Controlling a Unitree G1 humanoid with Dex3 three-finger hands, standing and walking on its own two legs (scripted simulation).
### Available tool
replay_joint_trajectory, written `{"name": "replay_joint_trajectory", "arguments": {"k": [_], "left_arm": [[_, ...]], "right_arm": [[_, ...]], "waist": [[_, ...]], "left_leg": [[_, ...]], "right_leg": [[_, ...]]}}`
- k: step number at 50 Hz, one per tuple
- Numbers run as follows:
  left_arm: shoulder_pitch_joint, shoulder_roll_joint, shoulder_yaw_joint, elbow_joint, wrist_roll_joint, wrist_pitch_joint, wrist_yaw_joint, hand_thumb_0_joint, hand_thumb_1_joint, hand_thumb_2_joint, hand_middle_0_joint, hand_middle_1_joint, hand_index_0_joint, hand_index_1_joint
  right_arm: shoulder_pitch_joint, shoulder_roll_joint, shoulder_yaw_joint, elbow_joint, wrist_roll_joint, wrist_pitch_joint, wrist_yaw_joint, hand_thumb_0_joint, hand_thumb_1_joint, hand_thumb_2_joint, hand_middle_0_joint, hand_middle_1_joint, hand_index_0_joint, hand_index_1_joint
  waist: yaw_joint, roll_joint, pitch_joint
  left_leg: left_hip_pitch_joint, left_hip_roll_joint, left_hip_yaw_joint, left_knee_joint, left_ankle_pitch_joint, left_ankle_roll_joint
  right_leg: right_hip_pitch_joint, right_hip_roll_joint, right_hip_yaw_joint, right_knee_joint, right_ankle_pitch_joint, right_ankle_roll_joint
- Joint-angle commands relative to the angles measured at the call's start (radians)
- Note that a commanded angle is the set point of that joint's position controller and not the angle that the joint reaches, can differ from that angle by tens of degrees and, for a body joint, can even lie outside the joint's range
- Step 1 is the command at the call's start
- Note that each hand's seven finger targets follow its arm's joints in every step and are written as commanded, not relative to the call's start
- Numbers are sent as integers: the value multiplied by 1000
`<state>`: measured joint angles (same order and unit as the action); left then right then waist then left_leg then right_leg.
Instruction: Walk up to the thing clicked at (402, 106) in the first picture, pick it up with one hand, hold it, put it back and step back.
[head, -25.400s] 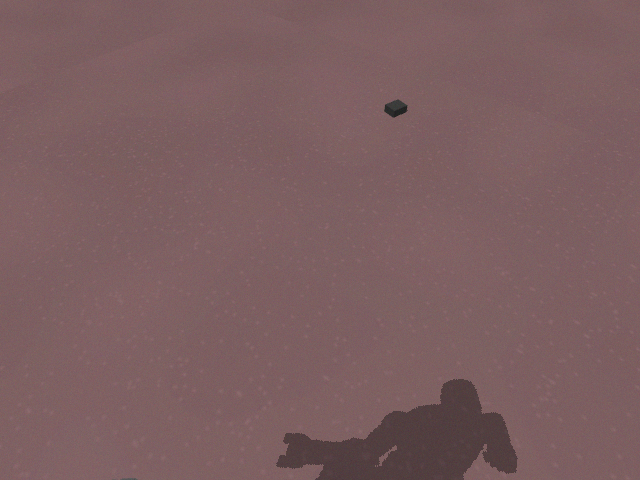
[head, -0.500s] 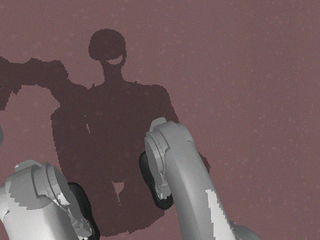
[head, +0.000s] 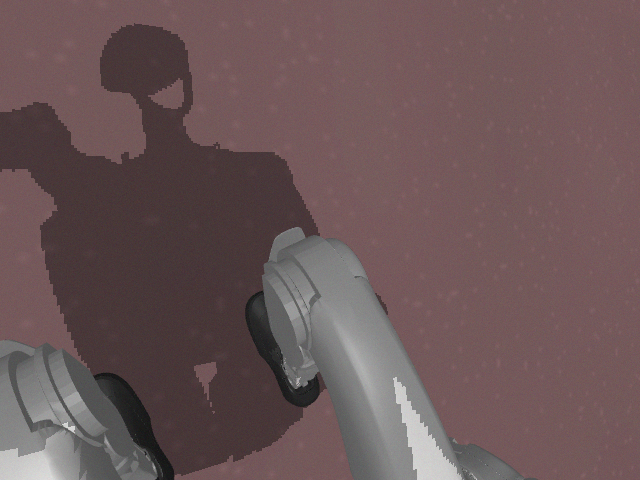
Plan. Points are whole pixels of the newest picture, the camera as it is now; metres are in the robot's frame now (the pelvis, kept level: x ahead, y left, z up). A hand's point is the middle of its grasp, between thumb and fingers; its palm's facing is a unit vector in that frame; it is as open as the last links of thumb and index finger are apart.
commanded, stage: rest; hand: left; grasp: from above
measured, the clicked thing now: out of the picture +0.47 +0.31 -0.25
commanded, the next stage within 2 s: open in 0.82 s
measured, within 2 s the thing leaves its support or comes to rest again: rests again in 0.86 s
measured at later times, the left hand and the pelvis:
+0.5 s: hand out of the picture +0.47 +0.30 -0.24, palm faces -0.08 -0.44 -0.89, open 10.5 cm; pelvis +0.00 +0.00 +0.00, yaw -2 degrees
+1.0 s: hand out of the picture +0.47 +0.30 -0.26, palm faces -0.09 -0.45 -0.89, open 10.5 cm; pelvis +0.00 +0.01 +0.00, yaw -3 degrees
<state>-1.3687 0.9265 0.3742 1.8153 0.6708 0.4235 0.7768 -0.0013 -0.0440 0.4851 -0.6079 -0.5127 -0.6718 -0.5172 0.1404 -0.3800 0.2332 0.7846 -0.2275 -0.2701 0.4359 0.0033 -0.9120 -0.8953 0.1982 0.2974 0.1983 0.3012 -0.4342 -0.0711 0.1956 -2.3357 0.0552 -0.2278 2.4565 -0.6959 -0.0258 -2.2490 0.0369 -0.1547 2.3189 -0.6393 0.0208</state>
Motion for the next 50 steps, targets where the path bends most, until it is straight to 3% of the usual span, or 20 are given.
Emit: {"name": "replay_joint_trajectory", "arguments": {"k": [1,10,13,20,28,32,37,39,46,50], "left_arm": [[-278,221,-45,-115,18,-11,57,0,504,634,-913,-624,-922,-615],[-281,251,-34,-133,5,-36,80,0,523,657,-930,-625,-934,-620],[-279,228,-59,-114,-6,-34,71,0,527,665,-929,-633,-933,-630],[-268,240,-70,-131,-30,-34,73,0,484,708,-905,-650,-903,-653],[-260,256,-79,-123,-22,-33,78,0,488,656,-885,-637,-892,-631],[-250,270,-78,-124,-27,-40,86,0,449,724,-879,-640,-871,-649],[-244,294,-65,-123,-29,-48,93,0,455,706,-877,-640,-872,-646],[-233,278,-84,-119,-29,-46,86,0,467,672,-877,-631,-877,-631],[-231,280,-82,-124,-50,-54,91,0,437,706,-864,-637,-858,-645],[-232,290,-92,-131,-49,-59,73,0,117,705,-544,-684,-538,-691]], "right_arm": [[239,-320,-52,34,2,6,3,0,-910,-901,200,301,200,301],[257,-329,-28,16,5,1,11,0,-911,-903,200,301,200,301],[243,-337,-21,16,-3,-5,11,0,-911,-903,200,301,200,301],[244,-337,1,3,2,-12,14,0,-912,-904,200,301,200,301],[224,-343,21,-28,7,-13,17,0,-908,-903,200,301,200,301],[233,-347,26,-23,8,-17,13,0,-908,-904,200,301,200,301],[236,-358,33,-32,9,-19,14,0,-907,-904,200,301,200,301],[222,-357,36,-49,6,-18,14,0,-907,-904,200,301,200,301],[238,-366,46,-47,8,-20,14,0,-908,-904,200,301,200,301],[226,-364,51,-49,10,-25,7,0,-894,-899,201,301,201,301]], "waist": [[-50,474,-713],[-72,510,-724],[-91,517,-687],[-93,486,-665],[-96,514,-638],[-98,502,-640],[-100,528,-636],[-109,532,-621],[-112,510,-632],[-110,527,-625]], "left_leg": [[480,10,87,-220,211,29],[496,16,83,-207,236,25],[524,17,65,-215,209,17],[477,13,74,-201,215,27],[504,18,47,-209,217,20],[489,21,50,-205,214,23],[514,27,36,-218,215,17],[528,25,34,-220,217,14],[520,30,36,-203,241,18],[522,28,38,-204,236,16]], "right_leg": [[459,36,-88,-216,271,-23],[483,40,-91,-227,301,-24],[455,38,-107,-210,280,-28],[491,44,-102,-229,295,-18],[454,42,-117,-218,294,-23],[484,50,-115,-230,299,-20],[474,49,-127,-228,293,-24],[463,48,-131,-218,293,-28],[499,54,-130,-235,322,-21],[493,55,-131,-229,315,-22]]}}
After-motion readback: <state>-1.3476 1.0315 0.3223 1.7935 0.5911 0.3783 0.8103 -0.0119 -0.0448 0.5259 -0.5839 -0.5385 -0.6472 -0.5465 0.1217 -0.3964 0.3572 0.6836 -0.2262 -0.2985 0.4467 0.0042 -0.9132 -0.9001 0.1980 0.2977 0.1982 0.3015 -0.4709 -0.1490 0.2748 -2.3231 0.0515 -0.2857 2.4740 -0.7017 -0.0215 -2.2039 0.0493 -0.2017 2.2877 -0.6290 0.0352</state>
